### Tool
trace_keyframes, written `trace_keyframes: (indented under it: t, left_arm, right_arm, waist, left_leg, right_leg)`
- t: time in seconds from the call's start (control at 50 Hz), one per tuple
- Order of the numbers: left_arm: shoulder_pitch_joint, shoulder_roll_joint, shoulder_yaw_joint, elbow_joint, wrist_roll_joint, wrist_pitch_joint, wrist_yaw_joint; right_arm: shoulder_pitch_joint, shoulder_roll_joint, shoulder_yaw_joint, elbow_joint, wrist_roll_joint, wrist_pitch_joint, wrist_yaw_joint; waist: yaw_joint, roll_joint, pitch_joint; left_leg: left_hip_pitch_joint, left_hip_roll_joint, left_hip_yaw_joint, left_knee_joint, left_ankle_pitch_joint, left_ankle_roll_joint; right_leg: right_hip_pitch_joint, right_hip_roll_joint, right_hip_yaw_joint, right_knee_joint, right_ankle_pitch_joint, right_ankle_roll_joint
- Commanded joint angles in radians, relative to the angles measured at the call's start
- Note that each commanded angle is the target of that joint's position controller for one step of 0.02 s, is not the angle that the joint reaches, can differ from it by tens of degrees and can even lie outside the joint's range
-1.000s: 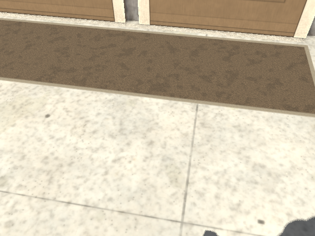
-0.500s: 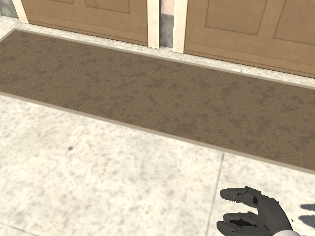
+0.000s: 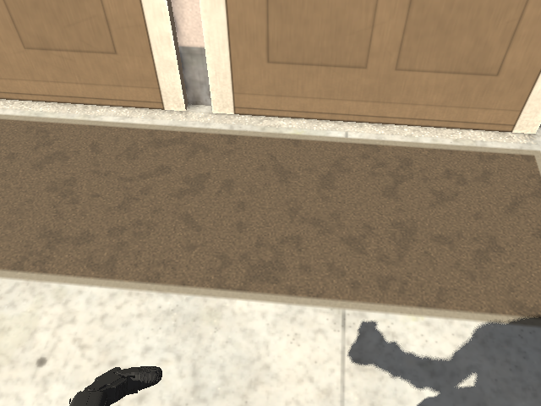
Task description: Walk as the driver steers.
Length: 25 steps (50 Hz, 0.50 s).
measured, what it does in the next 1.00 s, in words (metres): walks ahead: right foot, then left foot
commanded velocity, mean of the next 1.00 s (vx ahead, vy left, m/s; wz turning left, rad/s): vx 0.20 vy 0.00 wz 0.00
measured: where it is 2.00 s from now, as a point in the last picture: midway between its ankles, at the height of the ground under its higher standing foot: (277, 293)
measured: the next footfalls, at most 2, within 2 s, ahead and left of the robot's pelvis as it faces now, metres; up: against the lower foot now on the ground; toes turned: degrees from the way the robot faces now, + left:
right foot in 0.06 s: +0.21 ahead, -0.12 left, +0.00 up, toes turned -2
left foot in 0.38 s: +0.15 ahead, +0.12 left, +0.00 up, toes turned +0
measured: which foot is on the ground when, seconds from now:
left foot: down 0.00-0.08, up 0.10-0.36, down 0.38-0.74, up 0.76-1.00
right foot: up 0.00-0.04, down 0.06-1.00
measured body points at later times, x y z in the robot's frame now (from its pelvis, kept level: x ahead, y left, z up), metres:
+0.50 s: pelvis +0.10 -0.02 +0.00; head +0.10 -0.01 +0.45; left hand +0.19 +0.22 -0.15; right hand +0.14 -0.26 -0.15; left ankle +0.11 +0.12 -0.74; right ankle +0.19 -0.11 -0.74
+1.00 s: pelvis +0.24 -0.04 +0.01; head +0.24 -0.05 +0.46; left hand +0.18 +0.20 -0.14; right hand +0.39 -0.28 -0.11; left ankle +0.35 +0.13 -0.67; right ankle +0.17 -0.12 -0.74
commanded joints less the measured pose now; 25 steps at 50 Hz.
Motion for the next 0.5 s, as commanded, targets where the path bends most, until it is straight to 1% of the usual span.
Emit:
trace_keyframes:
  t: [0.02, 0.04, 0.06, 0.08, 0.1, 0.12, 0.14, 0.16, 0.18, 0.2, 0.22, 0.24, 0.26, 0.28, 0.3, 0.32, 0.34, 0.36, 0.38, 0.4, 0.42, 0.44, 0.46, 0.48, 0.5]
  left_arm:
    - [0.087, 0.129, 0.043, -0.003, 0.008, -0.001, 0.004]
    - [0.167, 0.151, 0.056, 0.034, 0.016, -0.005, 0.004]
    - [0.246, 0.191, 0.068, 0.063, 0.029, -0.010, 0.004]
    - [0.338, 0.209, 0.062, 0.081, 0.057, -0.006, 0.010]
    - [0.349, 0.158, 0.036, 0.089, 0.043, -0.004, 0.002]
    - [0.307, 0.138, 0.030, 0.078, 0.027, 0.005, -0.008]
    - [0.195, 0.114, 0.024, 0.048, 0.020, 0.012, -0.005]
    - [0.116, 0.097, 0.015, 0.037, 0.024, 0.014, 0.000]
    - [0.066, 0.082, 0.006, 0.036, 0.027, 0.014, 0.003]
    - [0.040, 0.095, 0.010, 0.044, 0.036, 0.020, 0.006]
    - [0.042, 0.104, 0.014, 0.053, 0.047, 0.024, 0.007]
    - [0.056, 0.108, 0.016, 0.062, 0.055, 0.027, 0.012]
    - [0.076, 0.114, 0.018, 0.070, 0.059, 0.027, 0.016]
    - [0.093, 0.121, 0.020, 0.073, 0.058, 0.028, 0.020]
    - [0.102, 0.127, 0.021, 0.076, 0.051, 0.031, 0.023]
    - [0.098, 0.130, 0.022, 0.077, 0.039, 0.036, 0.026]
    - [0.089, 0.130, 0.022, 0.077, 0.024, 0.043, 0.030]
    - [0.101, 0.121, 0.021, 0.086, 0.011, 0.048, 0.033]
    - [0.128, 0.107, 0.018, 0.101, 0.007, 0.051, 0.035]
    - [0.147, 0.111, 0.021, 0.109, 0.006, 0.052, 0.036]
    - [0.182, 0.123, 0.033, 0.111, 0.000, 0.058, 0.044]
    - [0.177, 0.127, 0.034, 0.116, 0.012, 0.058, 0.051]
    - [0.184, 0.112, 0.034, 0.116, 0.017, 0.058, 0.052]
    - [0.201, 0.094, 0.032, 0.128, 0.023, 0.059, 0.054]
    - [0.216, 0.095, 0.033, 0.137, 0.030, 0.061, 0.053]
  right_arm:
    - [-0.061, -0.153, -0.037, -0.044, 0.002, -0.003, -0.015]
    - [-0.064, -0.142, -0.036, -0.044, -0.001, 0.002, -0.013]
    - [-0.038, -0.126, -0.033, -0.048, -0.012, 0.003, -0.009]
    - [0.062, -0.048, -0.012, -0.038, -0.023, 0.004, -0.007]
    - [0.173, 0.000, 0.010, -0.013, -0.017, 0.005, 0.000]
    - [0.176, -0.042, 0.001, -0.009, 0.009, 0.010, 0.007]
    - [0.049, -0.090, -0.011, -0.036, 0.018, 0.022, 0.000]
    - [-0.052, -0.109, -0.021, -0.062, 0.007, 0.035, -0.013]
    - [-0.088, -0.118, -0.031, -0.074, -0.006, 0.051, -0.027]
    - [-0.086, -0.104, -0.032, -0.080, -0.014, 0.061, -0.037]
    - [-0.074, -0.084, -0.029, -0.073, -0.017, 0.066, -0.045]
    - [-0.070, -0.064, -0.025, -0.070, -0.016, 0.068, -0.052]
    - [-0.077, -0.055, -0.020, -0.066, -0.015, 0.071, -0.056]
    - [-0.080, -0.057, -0.019, -0.062, -0.015, 0.077, -0.057]
    - [-0.084, -0.067, -0.019, -0.059, -0.015, 0.085, -0.056]
    - [-0.084, -0.071, -0.018, -0.053, -0.016, 0.091, -0.053]
    - [-0.084, -0.072, -0.016, -0.046, -0.022, 0.096, -0.047]
    - [-0.093, -0.078, -0.016, -0.043, -0.034, 0.101, -0.041]
    - [-0.097, -0.084, -0.014, -0.044, -0.046, 0.105, -0.038]
    - [-0.100, -0.108, -0.013, -0.050, -0.049, 0.105, -0.039]
    - [-0.124, -0.170, -0.028, -0.041, -0.033, 0.099, -0.039]
    - [-0.143, -0.135, -0.021, -0.039, -0.025, 0.086, -0.039]
    - [-0.166, -0.117, -0.015, -0.036, -0.027, 0.074, -0.040]
    - [-0.192, -0.121, -0.017, -0.037, -0.026, 0.064, -0.039]
    - [-0.205, -0.119, -0.018, -0.038, -0.023, 0.055, -0.039]
  waist:
    - [0.131, 0.129, -0.035]
    - [0.162, 0.105, -0.079]
    - [0.171, 0.033, -0.148]
    - [0.147, -0.111, -0.273]
    - [0.118, -0.242, -0.430]
    - [0.111, -0.190, -0.438]
    - [0.105, -0.069, -0.304]
    - [0.092, -0.001, -0.209]
    - [0.068, 0.003, -0.163]
    - [0.048, -0.020, -0.136]
    - [0.041, -0.044, -0.122]
    - [0.040, -0.063, -0.121]
    - [0.046, -0.065, -0.130]
    - [0.050, -0.067, -0.146]
    - [0.049, -0.071, -0.154]
    - [0.039, -0.072, -0.151]
    - [0.027, -0.068, -0.131]
    - [0.026, -0.057, -0.106]
    - [0.026, -0.033, -0.072]
    - [0.040, 0.002, -0.020]
    - [0.084, 0.125, 0.031]
    - [0.084, 0.153, 0.043]
    - [0.100, 0.184, 0.032]
    - [0.114, 0.188, 0.028]
    - [0.119, 0.174, 0.023]
  left_leg:
    - [-0.050, 0.255, -0.109, 0.098, 0.700, 0.093]
    - [-0.042, 0.215, -0.095, 0.210, 0.701, 0.071]
    - [-0.121, 0.148, -0.057, 0.376, 0.570, 0.032]
    - [-0.398, 0.050, -0.032, 0.681, 0.092, -0.023]
    - [-0.459, 0.015, -0.141, 0.923, -0.398, -0.057]
    - [-0.509, 0.043, -0.204, 1.025, -0.386, -0.066]
    - [-0.576, 0.083, -0.173, 1.039, -0.318, -0.073]
    - [-0.571, 0.114, -0.163, 0.991, -0.241, -0.075]
    - [-0.507, 0.145, -0.167, 0.916, -0.200, -0.075]
    - [-0.431, 0.150, -0.154, 0.830, -0.174, -0.075]
    - [-0.373, 0.138, -0.127, 0.744, -0.158, -0.072]
    - [-0.340, 0.128, -0.114, 0.666, -0.155, -0.070]
    - [-0.319, 0.123, -0.110, 0.601, -0.141, -0.066]
    - [-0.298, 0.120, -0.111, 0.549, -0.113, -0.064]
    - [-0.271, 0.117, -0.110, 0.502, -0.070, -0.062]
    - [-0.230, 0.110, -0.103, 0.443, -0.008, -0.054]
    - [-0.183, 0.099, -0.088, 0.373, 0.050, -0.044]
    - [-0.152, 0.091, -0.077, 0.326, 0.059, -0.029]
    - [-0.139, 0.107, -0.088, 0.269, 0.053, -0.008]
    - [-0.169, 0.152, -0.130, 0.190, -0.007, 0.019]
    - [-0.326, 0.147, -0.142, 0.153, -0.197, 0.041]
    - [-0.419, 0.148, -0.159, 0.091, -0.269, 0.039]
    - [-0.454, 0.156, -0.168, 0.054, -0.277, 0.027]
    - [-0.470, 0.153, -0.167, 0.044, -0.250, 0.011]
    - [-0.464, 0.151, -0.165, 0.049, -0.234, 0.003]
  right_leg:
    - [0.233, 0.035, 0.001, -0.075, 0.009, -0.040]
    - [0.339, 0.054, -0.018, -0.114, 0.041, -0.057]
    - [0.514, -0.006, 0.018, -0.086, 0.383, -0.081]
    - [0.829, -0.220, 0.238, -0.014, 0.786, -0.213]
    - [0.917, -0.360, 0.432, -0.064, 0.895, -0.343]
    - [0.833, -0.331, 0.480, -0.148, 0.462, -0.353]
    - [0.684, -0.282, 0.407, -0.196, 0.194, -0.286]
    - [0.522, -0.241, 0.339, -0.243, 0.046, -0.236]
    - [0.385, -0.206, 0.279, -0.273, -0.028, -0.200]
    - [0.278, -0.170, 0.229, -0.300, -0.094, -0.174]
    - [0.220, -0.133, 0.181, -0.315, -0.113, -0.160]
    - [0.205, -0.116, 0.157, -0.320, -0.115, -0.163]
    - [0.214, -0.114, 0.156, -0.323, -0.139, -0.168]
    - [0.228, -0.121, 0.167, -0.328, -0.195, -0.173]
    - [0.230, -0.127, 0.180, -0.338, -0.278, -0.170]
    - [0.212, -0.126, 0.184, -0.348, -0.383, -0.157]
    - [0.178, -0.114, 0.178, -0.355, -0.494, -0.133]
    - [0.145, -0.098, 0.174, -0.364, -0.598, -0.100]
    - [0.121, -0.082, 0.169, -0.363, -0.684, -0.059]
    - [0.110, -0.058, 0.147, -0.327, -0.679, -0.025]
    - [0.192, 0.014, 0.048, -0.296, -0.589, -0.001]
    - [0.294, 0.029, 0.020, -0.233, -0.494, 0.008]
    - [0.365, 0.034, 0.008, -0.199, -0.415, 0.006]
    - [0.412, 0.035, 0.001, -0.178, -0.365, 0.000]
    - [0.428, 0.039, -0.007, -0.169, -0.343, -0.003]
